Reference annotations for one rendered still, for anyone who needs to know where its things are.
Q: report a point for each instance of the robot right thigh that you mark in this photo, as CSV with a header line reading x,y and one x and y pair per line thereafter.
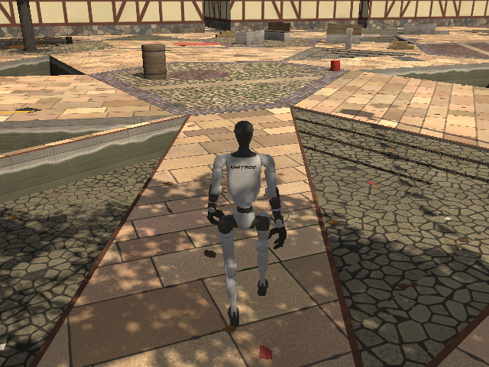
x,y
262,223

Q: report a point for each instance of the left robot upper arm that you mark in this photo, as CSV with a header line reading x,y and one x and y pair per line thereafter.
x,y
217,172

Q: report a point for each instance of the robot left hand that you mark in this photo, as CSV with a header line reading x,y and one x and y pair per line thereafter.
x,y
217,213

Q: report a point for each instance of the left robot shin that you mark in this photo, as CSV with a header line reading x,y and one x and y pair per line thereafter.
x,y
231,289

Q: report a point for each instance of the left robot forearm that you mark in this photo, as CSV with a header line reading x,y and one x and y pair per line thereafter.
x,y
212,202

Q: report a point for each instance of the robot right hand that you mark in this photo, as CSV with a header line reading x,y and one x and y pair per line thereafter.
x,y
282,236

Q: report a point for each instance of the right robot upper arm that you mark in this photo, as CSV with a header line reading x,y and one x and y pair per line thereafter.
x,y
270,175

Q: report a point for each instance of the right robot forearm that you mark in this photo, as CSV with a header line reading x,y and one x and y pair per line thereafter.
x,y
276,210

